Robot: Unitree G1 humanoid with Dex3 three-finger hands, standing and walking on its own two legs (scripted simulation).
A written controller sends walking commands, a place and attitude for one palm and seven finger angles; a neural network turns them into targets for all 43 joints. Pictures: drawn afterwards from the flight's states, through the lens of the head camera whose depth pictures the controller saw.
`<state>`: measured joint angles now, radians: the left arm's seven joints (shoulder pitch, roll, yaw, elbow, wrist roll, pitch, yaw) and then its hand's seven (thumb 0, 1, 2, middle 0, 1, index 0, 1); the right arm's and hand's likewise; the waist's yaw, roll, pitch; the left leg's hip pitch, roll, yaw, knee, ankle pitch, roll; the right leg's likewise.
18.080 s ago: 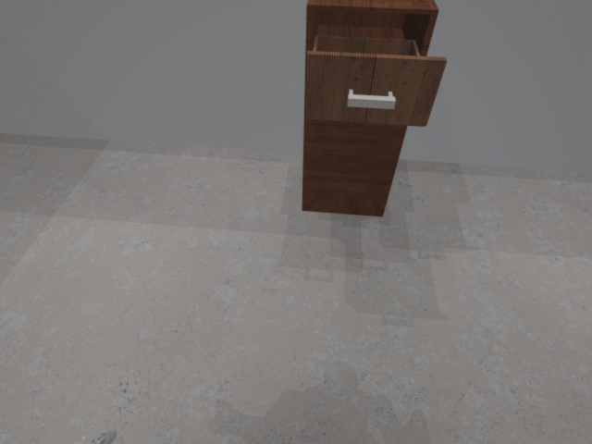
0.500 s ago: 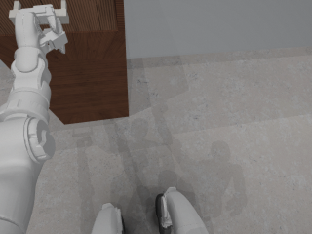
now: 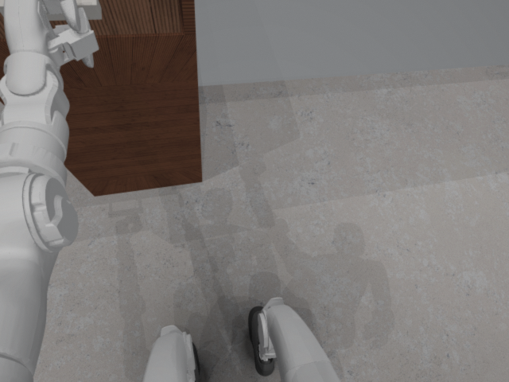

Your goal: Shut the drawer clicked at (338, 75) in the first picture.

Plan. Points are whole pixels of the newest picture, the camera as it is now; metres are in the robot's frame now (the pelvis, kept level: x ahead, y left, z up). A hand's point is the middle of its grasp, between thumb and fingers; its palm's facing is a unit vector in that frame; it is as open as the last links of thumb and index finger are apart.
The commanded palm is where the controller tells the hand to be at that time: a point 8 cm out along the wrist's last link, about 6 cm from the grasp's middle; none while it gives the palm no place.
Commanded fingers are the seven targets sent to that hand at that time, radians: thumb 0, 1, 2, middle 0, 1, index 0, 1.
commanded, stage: pull the fist back off the drawer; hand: left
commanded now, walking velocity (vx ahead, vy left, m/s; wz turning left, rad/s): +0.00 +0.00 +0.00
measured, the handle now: out of the picture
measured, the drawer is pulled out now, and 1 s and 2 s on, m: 0.00 0.00 0.00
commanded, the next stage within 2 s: draw the hand back to the body in 0.50 s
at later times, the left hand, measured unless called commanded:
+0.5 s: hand (92, 37) +0.59 +0.12 +0.09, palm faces +0.03 -1.00 -0.03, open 3.0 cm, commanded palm +0.56 +0.16 +0.10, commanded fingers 0.00 0.90 0.90 -1.40 -1.60 -1.40 -1.60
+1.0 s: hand (44, 77) +0.49 +0.16 +0.14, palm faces +0.06 -1.00 -0.05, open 3.2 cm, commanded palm +0.44 +0.20 +0.15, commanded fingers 0.00 0.90 0.90 -1.40 -1.60 -1.40 -1.60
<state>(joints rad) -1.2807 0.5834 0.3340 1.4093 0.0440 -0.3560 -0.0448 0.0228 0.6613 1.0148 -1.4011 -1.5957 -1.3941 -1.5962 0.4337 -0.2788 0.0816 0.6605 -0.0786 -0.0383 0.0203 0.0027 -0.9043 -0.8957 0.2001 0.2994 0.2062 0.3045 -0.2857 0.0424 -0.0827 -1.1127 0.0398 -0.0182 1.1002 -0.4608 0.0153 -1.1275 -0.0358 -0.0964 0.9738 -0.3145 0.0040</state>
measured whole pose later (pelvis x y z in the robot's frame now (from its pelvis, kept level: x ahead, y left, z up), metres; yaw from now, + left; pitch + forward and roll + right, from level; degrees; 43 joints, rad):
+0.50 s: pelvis +0.03 +0.00 +0.01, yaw -1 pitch +25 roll -3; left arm -1.08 0.47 0.39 1.24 0.01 -0.38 -0.05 0.00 0.81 0.92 -1.40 -1.60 -1.39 -1.60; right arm 0.44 -0.27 0.05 0.61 -0.07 0.04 0.05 0.00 -0.90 -0.90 0.20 0.30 0.21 0.30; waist -0.23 0.04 -0.08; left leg -0.98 0.06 0.02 1.03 -0.49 0.01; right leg -1.02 -0.02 -0.06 0.93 -0.34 0.01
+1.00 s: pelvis +0.08 -0.01 +0.06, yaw -1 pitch +14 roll -1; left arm -0.39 0.26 0.25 0.55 -0.16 -0.28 -0.10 0.02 0.90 0.90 -1.40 -1.60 -1.39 -1.60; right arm 0.34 -0.25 0.00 0.58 0.02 0.03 0.02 0.01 -0.91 -0.90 0.20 0.30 0.20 0.30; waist -0.06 0.05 -0.10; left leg -0.53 0.05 0.03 0.74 -0.45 -0.01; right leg -0.61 -0.01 -0.05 0.70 -0.34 0.00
